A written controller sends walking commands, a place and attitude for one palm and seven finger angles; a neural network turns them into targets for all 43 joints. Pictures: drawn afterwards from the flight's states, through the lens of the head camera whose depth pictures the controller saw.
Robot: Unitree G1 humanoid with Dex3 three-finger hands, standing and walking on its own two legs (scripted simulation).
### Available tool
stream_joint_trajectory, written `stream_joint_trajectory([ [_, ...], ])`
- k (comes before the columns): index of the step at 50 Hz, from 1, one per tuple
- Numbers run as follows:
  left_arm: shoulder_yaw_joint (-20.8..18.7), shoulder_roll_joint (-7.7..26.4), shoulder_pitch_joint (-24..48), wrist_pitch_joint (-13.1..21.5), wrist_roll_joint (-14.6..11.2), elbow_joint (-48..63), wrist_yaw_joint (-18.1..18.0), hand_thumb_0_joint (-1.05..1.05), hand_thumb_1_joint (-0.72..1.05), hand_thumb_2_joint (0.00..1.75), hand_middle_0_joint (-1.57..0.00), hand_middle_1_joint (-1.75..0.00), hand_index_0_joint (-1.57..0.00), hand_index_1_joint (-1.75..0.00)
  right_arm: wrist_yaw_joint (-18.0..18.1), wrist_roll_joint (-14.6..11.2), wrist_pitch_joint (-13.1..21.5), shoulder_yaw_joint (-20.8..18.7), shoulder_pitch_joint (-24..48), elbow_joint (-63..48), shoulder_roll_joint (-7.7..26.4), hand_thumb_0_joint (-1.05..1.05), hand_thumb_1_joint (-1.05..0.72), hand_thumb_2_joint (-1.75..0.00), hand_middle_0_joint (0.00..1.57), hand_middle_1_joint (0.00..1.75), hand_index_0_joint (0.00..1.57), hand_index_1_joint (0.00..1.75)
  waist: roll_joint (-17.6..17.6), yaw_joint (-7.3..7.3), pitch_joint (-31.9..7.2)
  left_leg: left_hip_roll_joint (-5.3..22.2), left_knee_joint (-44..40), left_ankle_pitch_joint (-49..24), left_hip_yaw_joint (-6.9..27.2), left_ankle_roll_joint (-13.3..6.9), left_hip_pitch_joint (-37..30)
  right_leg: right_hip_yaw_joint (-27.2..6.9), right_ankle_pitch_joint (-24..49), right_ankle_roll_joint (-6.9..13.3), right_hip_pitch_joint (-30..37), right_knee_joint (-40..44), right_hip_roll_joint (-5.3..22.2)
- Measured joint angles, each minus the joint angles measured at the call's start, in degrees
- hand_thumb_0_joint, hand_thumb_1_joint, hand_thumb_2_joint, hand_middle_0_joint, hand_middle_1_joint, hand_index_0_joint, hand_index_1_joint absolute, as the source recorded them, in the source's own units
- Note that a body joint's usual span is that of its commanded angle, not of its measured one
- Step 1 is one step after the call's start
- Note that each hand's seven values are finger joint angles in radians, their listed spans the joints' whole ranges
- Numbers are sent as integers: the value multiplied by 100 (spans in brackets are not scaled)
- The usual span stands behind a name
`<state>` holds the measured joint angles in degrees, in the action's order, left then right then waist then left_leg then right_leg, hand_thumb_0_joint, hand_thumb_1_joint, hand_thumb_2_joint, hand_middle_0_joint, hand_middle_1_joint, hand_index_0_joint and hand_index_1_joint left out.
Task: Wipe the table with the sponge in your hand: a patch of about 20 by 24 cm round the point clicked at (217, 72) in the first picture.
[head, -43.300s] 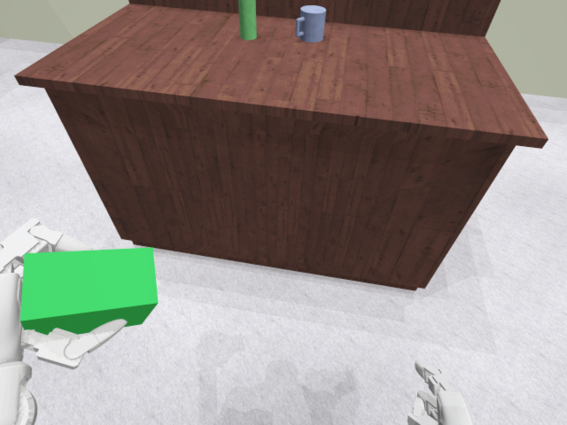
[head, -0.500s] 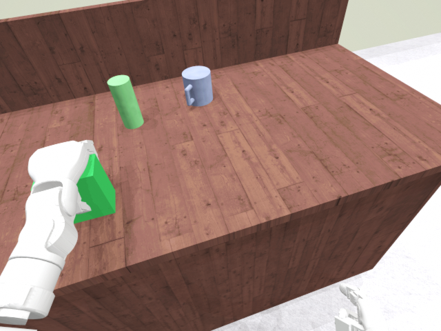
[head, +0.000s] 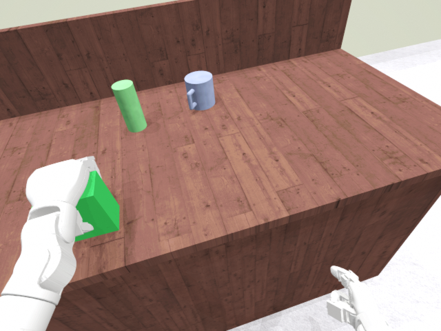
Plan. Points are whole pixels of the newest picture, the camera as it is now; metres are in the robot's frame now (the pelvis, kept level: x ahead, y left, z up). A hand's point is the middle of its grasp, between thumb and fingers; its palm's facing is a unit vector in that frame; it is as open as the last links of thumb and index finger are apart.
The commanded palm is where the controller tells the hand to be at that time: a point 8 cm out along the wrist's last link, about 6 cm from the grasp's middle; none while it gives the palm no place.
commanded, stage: wipe back along the first lane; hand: left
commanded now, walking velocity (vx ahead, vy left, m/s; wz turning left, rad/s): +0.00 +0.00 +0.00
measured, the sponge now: (85, 214) +0.28 +0.30 +0.08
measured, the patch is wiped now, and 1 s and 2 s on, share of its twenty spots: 1.00 1.00 1.00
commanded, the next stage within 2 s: lift the sponge slowly off the table in 0.48 s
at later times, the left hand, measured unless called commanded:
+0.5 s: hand (71, 225) +0.23 +0.28 +0.12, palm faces +0.12 -0.07 -0.99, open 10.2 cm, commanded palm +0.19 +0.26 +0.15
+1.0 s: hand (70, 229) +0.23 +0.28 +0.13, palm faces +0.10 -0.09 -0.99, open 10.2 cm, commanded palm +0.19 +0.26 +0.18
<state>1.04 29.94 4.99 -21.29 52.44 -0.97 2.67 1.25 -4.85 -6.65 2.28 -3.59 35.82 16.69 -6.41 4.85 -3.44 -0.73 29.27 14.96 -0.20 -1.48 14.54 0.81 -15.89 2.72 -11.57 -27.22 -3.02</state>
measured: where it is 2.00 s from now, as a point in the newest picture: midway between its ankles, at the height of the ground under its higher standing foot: outside the picture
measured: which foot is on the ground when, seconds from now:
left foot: down 0.00-1.00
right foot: down 0.00-1.00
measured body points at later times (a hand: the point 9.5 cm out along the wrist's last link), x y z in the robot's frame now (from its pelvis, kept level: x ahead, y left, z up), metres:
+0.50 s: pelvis -0.01 +0.00 +0.00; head -0.03 -0.04 +0.45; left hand +0.22 +0.28 +0.18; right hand +0.24 -0.20 -0.08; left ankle +0.01 +0.10 -0.74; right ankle -0.02 -0.09 -0.74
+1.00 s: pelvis -0.02 +0.00 +0.00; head -0.04 -0.04 +0.45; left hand +0.22 +0.28 +0.18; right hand +0.24 -0.19 -0.07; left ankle +0.01 +0.10 -0.74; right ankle -0.02 -0.09 -0.74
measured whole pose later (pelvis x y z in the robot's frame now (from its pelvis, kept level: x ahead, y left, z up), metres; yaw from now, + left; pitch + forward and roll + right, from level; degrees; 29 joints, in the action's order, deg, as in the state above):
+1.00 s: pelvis -0.02 +0.00 +0.00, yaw +0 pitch -3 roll +0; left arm 3.8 28.6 -4.6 -26.2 52.2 13.6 4.0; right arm 1.9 -3.9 -4.0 3.4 -0.9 36.0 15.6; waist -6.5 7.1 -1.7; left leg -0.7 28.9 13.9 -0.6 -1.5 12.2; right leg 0.4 -15.0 2.8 -9.6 -27.4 -3.1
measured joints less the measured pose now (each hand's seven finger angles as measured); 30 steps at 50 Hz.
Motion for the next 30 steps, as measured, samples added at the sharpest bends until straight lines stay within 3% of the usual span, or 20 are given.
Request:
stream_joint_trajectory([
  [21, 43, -170, -1069, -309, -37, 1284, -143, 0, -50, 105, -69, -135, -71, -134, -36, 21, 110, 27, 159, -53, -66, 1, -90, -90, 20, 30, 20, 30, -53, 93, 20, -1, 69, 6, -81, -23, -69, -78, -4, -29, 25, -114, 5],
  [30, 230, -308, -1092, -505, 104, 1409, -148, 0, -50, 105, -68, -135, -71, -134, -25, 22, 154, 85, 268, -52, -115, 1, -90, -90, 20, 30, 20, 30, -64, 163, 44, -20, 41, -45, -69, -32, -97, -66, 29, -35, 50, -106, 24],
])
